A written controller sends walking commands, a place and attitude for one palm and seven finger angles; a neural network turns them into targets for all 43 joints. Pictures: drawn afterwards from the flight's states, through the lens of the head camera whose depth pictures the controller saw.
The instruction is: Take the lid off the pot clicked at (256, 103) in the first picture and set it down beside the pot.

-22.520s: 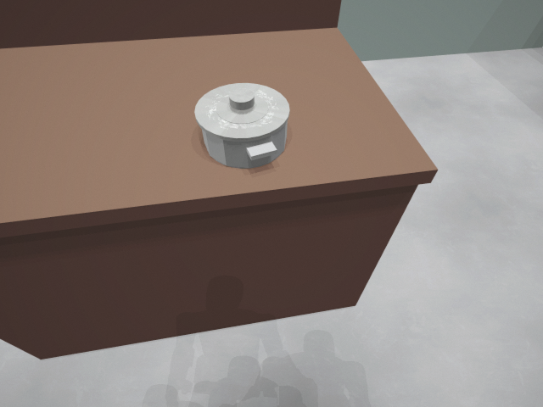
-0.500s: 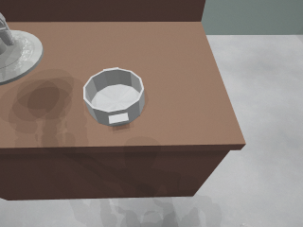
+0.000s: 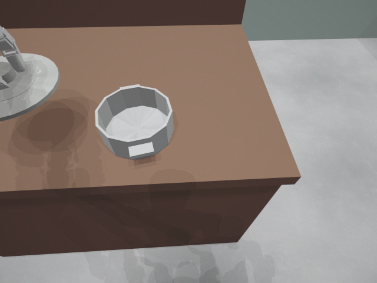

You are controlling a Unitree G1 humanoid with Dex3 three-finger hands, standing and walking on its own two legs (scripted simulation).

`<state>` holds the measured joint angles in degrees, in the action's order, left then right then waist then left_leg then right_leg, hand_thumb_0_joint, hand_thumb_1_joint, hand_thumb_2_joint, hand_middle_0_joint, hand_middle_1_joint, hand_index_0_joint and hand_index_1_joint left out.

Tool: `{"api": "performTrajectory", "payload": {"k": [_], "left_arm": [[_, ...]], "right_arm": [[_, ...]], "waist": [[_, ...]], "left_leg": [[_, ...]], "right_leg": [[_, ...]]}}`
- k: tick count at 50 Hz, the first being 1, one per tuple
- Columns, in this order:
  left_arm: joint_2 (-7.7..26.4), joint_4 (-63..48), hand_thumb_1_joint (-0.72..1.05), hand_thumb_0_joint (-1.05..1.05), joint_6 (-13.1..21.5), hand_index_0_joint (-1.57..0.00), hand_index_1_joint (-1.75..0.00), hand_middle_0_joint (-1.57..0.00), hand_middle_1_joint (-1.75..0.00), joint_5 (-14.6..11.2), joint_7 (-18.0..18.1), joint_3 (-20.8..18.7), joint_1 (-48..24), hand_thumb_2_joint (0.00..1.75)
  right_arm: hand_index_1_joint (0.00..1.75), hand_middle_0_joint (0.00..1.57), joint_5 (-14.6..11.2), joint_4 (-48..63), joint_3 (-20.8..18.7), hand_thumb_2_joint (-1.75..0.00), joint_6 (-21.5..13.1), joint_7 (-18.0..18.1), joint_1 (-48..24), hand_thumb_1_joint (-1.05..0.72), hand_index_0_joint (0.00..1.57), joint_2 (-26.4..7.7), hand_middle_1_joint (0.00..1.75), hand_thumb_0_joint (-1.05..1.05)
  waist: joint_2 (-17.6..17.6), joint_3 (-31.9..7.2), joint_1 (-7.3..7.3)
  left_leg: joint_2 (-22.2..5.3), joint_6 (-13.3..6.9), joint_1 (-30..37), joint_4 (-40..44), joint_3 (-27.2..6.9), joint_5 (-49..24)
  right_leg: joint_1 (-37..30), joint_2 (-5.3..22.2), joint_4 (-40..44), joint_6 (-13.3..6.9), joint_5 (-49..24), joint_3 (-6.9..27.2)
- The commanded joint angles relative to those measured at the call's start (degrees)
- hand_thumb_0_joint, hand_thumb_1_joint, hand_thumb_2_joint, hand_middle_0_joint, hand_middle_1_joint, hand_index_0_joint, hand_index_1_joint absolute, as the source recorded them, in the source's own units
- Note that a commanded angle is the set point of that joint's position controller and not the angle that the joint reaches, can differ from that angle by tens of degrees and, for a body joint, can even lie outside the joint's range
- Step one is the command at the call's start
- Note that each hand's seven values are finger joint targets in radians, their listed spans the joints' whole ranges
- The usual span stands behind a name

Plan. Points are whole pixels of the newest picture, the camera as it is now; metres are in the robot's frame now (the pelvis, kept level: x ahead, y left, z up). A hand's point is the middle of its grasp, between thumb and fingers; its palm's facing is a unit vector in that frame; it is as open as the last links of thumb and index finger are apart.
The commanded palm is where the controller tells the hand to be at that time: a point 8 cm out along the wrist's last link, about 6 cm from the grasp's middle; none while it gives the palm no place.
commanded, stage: lower the lid onto the table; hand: left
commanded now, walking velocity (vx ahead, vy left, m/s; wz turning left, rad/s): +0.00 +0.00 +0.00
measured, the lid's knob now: out of the picture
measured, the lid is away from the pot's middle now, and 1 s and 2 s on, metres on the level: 0.23 0.24 0.24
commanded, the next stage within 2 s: none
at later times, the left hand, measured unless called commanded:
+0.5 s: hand (0, 92) +0.43 +0.34 +0.18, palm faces -0.38 -0.13 -0.92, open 7.5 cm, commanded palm +0.45 +0.35 +0.26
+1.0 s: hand (10, 102) +0.44 +0.35 +0.15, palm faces -0.41 -0.16 -0.90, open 7.5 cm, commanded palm +0.46 +0.36 +0.22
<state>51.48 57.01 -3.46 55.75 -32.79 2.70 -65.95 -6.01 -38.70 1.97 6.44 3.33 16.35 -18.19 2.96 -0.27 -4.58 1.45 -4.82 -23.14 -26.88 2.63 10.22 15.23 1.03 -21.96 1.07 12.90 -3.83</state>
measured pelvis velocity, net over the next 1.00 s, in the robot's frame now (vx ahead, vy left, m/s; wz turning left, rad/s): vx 0.00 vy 0.00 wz -0.01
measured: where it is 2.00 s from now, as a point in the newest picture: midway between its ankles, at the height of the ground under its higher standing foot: outside the picture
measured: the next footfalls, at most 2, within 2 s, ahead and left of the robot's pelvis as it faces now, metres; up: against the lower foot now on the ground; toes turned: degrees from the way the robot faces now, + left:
none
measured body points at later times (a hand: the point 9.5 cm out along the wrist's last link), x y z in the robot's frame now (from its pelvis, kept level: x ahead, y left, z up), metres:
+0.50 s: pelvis +0.00 +0.00 +0.00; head +0.06 +0.00 +0.44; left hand +0.45 +0.35 +0.23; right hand +0.08 -0.28 -0.12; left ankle +0.03 +0.06 -0.74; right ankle -0.03 -0.14 -0.74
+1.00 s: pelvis +0.00 +0.00 -0.01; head +0.07 +0.01 +0.44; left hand +0.46 +0.36 +0.20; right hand +0.05 -0.28 -0.12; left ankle +0.03 +0.06 -0.74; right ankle -0.03 -0.14 -0.74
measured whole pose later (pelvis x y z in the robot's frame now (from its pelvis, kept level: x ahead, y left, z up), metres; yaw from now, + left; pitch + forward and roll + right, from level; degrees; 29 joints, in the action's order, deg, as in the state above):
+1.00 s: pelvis +0.00 +0.00 -0.01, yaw -1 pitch +9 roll -3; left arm 52.3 61.4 3.7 55.6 -30.2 0.0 -59.4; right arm -6.0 -39.0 1.8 7.2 3.8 17.6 -18.1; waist 2.1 -1.2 -5.6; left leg 0.6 -4.8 -27.7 -31.2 2.6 12.5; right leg 19.2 0.3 -24.7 1.2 14.3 -3.6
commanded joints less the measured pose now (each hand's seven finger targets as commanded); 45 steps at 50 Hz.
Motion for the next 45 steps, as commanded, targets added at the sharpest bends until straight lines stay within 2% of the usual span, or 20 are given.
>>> {"api": "performTrajectory", "payload": {"k": [1,4,7,9,11,13,19,21,26,27,29,30,31,34,35,38,39,40,43,45], "left_arm": [[20.1,-12.8,0.54,0.0,0.1,-0.91,-1.05,-0.83,-1.02,0.5,3.3,-4.6,-31.0,1.09],[18.9,-16.8,0.54,0.0,0.7,-0.91,-1.05,-0.83,-1.02,-0.1,3.6,-3.6,-32.1,1.09],[22.6,-14.9,0.54,0.0,1.2,-0.91,-1.05,-0.83,-1.02,0.3,3.9,-7.3,-29.8,1.09],[20.8,-15.0,0.54,0.0,1.6,-0.91,-1.05,-0.83,-1.02,-0.5,3.8,-6.2,-28.3,1.09],[21.9,-13.0,0.54,0.0,1.8,-0.91,-1.05,-0.83,-1.02,-0.3,3.9,-7.4,-26.9,1.09],[19.6,-12.0,0.54,0.0,1.8,-0.91,-1.05,-0.83,-1.02,-0.5,3.6,-5.0,-27.9,1.09],[18.1,-13.7,0.54,0.0,3.0,-0.91,-1.05,-0.83,-1.02,-1.2,4.0,-3.2,-29.5,1.09],[17.3,-13.9,0.54,0.0,3.3,-0.91,-1.05,-0.83,-1.02,-1.1,4.0,-2.6,-31.1,1.09],[19.5,-9.7,0.54,0.0,4.4,-0.91,-1.05,-0.83,-1.02,-1.2,4.4,-4.9,-27.5,1.09],[20.5,-12.3,0.54,0.0,4.6,-0.91,-1.05,-0.83,-1.02,-1.3,4.5,-5.1,-29.6,1.09],[17.1,-12.2,0.54,0.0,4.8,-0.91,-1.05,-0.83,-1.02,-1.4,4.7,-2.8,-28.5,1.09],[21.4,-10.7,0.54,0.0,5.1,-0.91,-1.05,-0.83,-1.02,-0.8,5.0,-6.8,-26.6,1.09],[23.3,-11.2,0.54,0.0,5.5,-0.91,-1.05,-0.83,-1.02,-0.7,5.1,-8.1,-27.0,1.09],[20.0,-10.7,0.54,0.0,5.7,-0.91,-1.05,-0.83,-1.02,-1.3,4.9,-6.1,-24.9,1.09],[22.0,-9.8,0.54,0.0,5.7,-0.91,-1.05,-0.83,-1.02,-0.8,5.1,-8.0,-24.2,1.09],[22.2,-8.6,0.54,0.0,5.7,-0.91,-1.05,-0.83,-1.02,-0.6,5.3,-7.5,-24.6,1.09],[22.2,-9.6,0.54,0.0,6.1,-0.91,-1.05,-0.83,-1.02,-0.9,5.4,-7.5,-24.0,1.09],[24.1,-10.5,0.54,0.0,6.4,-0.91,-1.05,-0.83,-1.02,-0.4,5.6,-9.2,-24.7,1.09],[22.4,-7.4,0.54,0.0,6.4,-0.91,-1.05,-0.83,-1.02,-0.5,5.5,-7.5,-23.8,1.09],[22.5,-9.2,0.54,0.0,6.9,-0.91,-1.05,-0.83,-1.02,-0.6,5.7,-7.5,-24.6,1.09]], "right_arm": [[0.3,0.2,-0.1,5.4,-3.5,-0.9,-1.3,0.9,0.5,-0.9,0.2,-9.7,0.3,0.0],[0.3,0.2,-0.2,6.0,-3.7,-0.9,-1.6,1.0,0.3,-0.9,0.2,-9.8,0.3,0.0],[0.3,0.2,0.1,5.7,-3.5,-0.9,-1.6,1.1,0.7,-0.9,0.2,-9.6,0.3,0.0],[0.3,0.2,0.0,5.9,-3.6,-0.9,-1.5,1.1,0.2,-0.9,0.2,-9.8,0.3,0.0],[0.3,0.2,0.1,5.4,-3.6,-0.9,-1.2,0.9,0.6,-0.9,0.2,-9.6,0.3,0.0],[0.3,0.2,-0.2,5.2,-3.5,-0.9,-1.0,1.0,0.3,-0.9,0.2,-9.5,0.3,0.0],[0.3,0.2,-0.3,4.9,-3.5,-0.9,-1.3,1.6,0.6,-0.9,0.2,-9.9,0.3,0.0],[0.3,0.2,-0.1,4.2,-3.5,-0.9,-1.4,1.7,1.3,-0.9,0.2,-9.7,0.3,0.0],[0.3,0.2,0.1,3.6,-3.3,-0.9,-1.8,1.8,1.8,-0.9,0.2,-9.9,0.3,0.0],[0.3,0.2,0.0,3.6,-3.5,-0.9,-1.7,1.7,1.7,-0.9,0.2,-10.2,0.3,0.0],[0.3,0.2,0.0,4.0,-3.6,-0.9,-2.0,1.7,1.3,-0.9,0.2,-10.0,0.3,0.0],[0.3,0.2,0.2,3.5,-3.6,-0.9,-1.9,1.6,2.5,-0.9,0.2,-10.1,0.3,0.0],[0.3,0.2,0.1,3.9,-3.4,-0.9,-1.6,1.5,2.2,-0.9,0.2,-10.3,0.3,0.0],[0.3,0.2,0.0,4.4,-3.7,-0.9,-1.4,1.2,1.7,-0.9,0.2,-10.3,0.3,0.0],[0.3,0.2,0.2,4.2,-3.8,-0.9,-1.2,1.0,2.3,-0.9,0.2,-10.1,0.3,0.0],[0.3,0.2,0.0,4.4,-3.8,-0.9,-0.8,1.0,2.6,-0.9,0.2,-10.3,0.3,0.0],[0.3,0.2,-0.1,4.7,-3.7,-0.9,-0.9,1.1,2.1,-0.9,0.2,-10.5,0.3,0.0],[0.3,0.2,0.1,4.5,-3.8,-0.9,-0.6,1.0,2.7,-0.9,0.2,-10.4,0.3,0.0],[0.3,0.2,0.0,4.3,-3.9,-0.9,-0.7,1.3,3.3,-0.9,0.2,-10.4,0.3,0.0],[0.3,0.2,0.1,4.0,-3.9,-0.9,-0.7,1.4,3.6,-0.9,0.2,-10.5,0.3,0.0]], "waist": [[6.0,-23.8,0.11],[9.5,-25.9,0.04],[6.6,-26.4,0.58],[7.8,-26.3,0.31],[6.2,-24.5,0.33],[5.7,-23.1,-0.1],[8.6,-24.6,-0.59],[7.6,-24.3,-0.93],[5.4,-23.4,-0.82],[6.8,-24.4,-0.62],[9.3,-24.3,-0.89],[6.4,-24.6,-0.25],[6.6,-25.5,-0.03],[8.1,-25.2,-0.25],[6.3,-24.9,0.11],[5.3,-24.7,-0.33],[7.5,-25.9,-0.18],[7.0,-26.4,0.02],[6.1,-24.8,-0.85],[7.9,-26.1,-0.73]], "left_leg": [[-0.9,-0.5,24.0,0.6,-5.3,-16.9],[-1.4,-0.1,27.2,0.3,-6.3,-20.7],[-0.7,-0.6,25.1,-0.2,-5.6,-18.4],[-1.0,-0.4,25.6,-0.5,-5.6,-21.1],[-0.9,-0.7,24.5,-0.9,-5.3,-20.2],[-0.8,-0.6,23.2,-0.4,-5.0,-16.6],[-1.2,-0.6,25.3,-0.4,-5.5,-16.4],[-1.2,-0.8,25.7,-0.4,-5.8,-14.5],[-0.7,-0.9,22.7,-0.8,-5.1,-13.7],[-0.9,-0.7,23.2,-0.6,-5.1,-13.3],[-1.1,-0.5,24.9,-1.1,-5.6,-16.7],[-1.1,-0.6,23.7,-1.5,-5.7,-16.1],[-0.9,-0.7,23.1,-1.5,-5.4,-17.3],[-1.3,-0.4,23.9,-1.9,-5.7,-20.8],[-1.1,-0.5,22.9,-2.4,-5.6,-19.9],[-0.8,-0.6,21.1,-2.1,-5.1,-16.8],[-1.1,-0.6,22.4,-2.4,-5.1,-19.4],[-1.2,-0.5,22.8,-2.8,-5.5,-19.8],[-1.0,-0.8,21.6,-3.0,-5.0,-17.3],[-1.4,-0.7,22.9,-3.5,-5.2,-19.0]], "right_leg": [[4.1,-3.8,1.9,-3.5,-9.8,-0.4],[5.2,-3.7,1.9,-3.8,-9.8,-0.7],[3.1,-3.8,1.5,-3.5,-10.5,-0.3],[3.9,-3.5,1.5,-3.7,-11.7,-0.5],[4.1,-3.9,1.3,-3.4,-11.7,-0.4],[4.6,-3.8,1.5,-3.3,-10.5,-0.6],[6.2,-3.8,1.5,-3.6,-9.2,-0.6],[6.7,-4.2,1.7,-3.4,-8.2,-0.6],[5.7,-4.0,1.3,-3.3,-9.5,-0.3],[5.2,-3.9,1.2,-3.3,-9.5,-0.3],[7.2,-3.9,1.1,-3.6,-9.6,-0.5],[5.7,-4.1,0.6,-3.4,-9.8,-0.5],[4.6,-4.1,0.3,-3.5,-11.2,-0.3],[6.3,-3.8,0.2,-3.5,-11.8,-0.6],[5.5,-4.0,-0.2,-3.3,-11.7,-0.4],[5.5,-4.1,-0.2,-3.3,-11.0,-0.5],[5.7,-3.8,-0.3,-3.5,-11.8,-0.3],[5.6,-4.0,-0.7,-3.3,-11.7,-0.4],[7.3,-4.2,-0.4,-3.1,-10.5,-0.3],[7.8,-4.2,-0.9,-3.2,-10.9,-0.4]]}}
